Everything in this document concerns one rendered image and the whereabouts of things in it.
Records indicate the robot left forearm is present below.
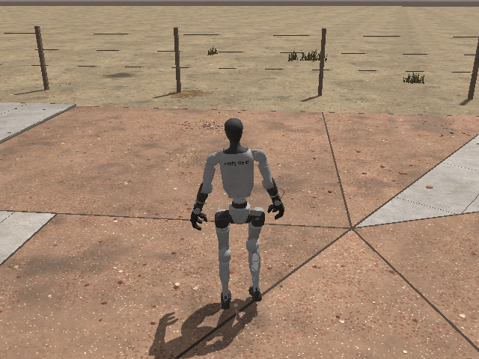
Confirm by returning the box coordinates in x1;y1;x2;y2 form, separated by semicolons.
192;183;208;215

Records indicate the humanoid robot torso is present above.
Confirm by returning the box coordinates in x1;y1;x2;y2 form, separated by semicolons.
219;146;254;224

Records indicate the robot right forearm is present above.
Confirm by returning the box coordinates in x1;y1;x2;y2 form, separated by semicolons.
267;178;282;206

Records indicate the robot left shin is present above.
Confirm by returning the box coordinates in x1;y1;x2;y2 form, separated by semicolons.
219;250;230;299

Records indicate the right robot hand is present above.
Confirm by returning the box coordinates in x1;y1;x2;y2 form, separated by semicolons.
267;202;284;220

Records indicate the right robot upper arm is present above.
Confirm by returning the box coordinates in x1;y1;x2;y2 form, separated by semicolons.
251;150;274;189

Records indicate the left robot hand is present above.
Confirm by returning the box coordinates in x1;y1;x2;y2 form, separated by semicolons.
190;212;207;230

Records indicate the left robot upper arm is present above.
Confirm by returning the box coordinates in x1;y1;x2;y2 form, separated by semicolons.
201;152;220;194

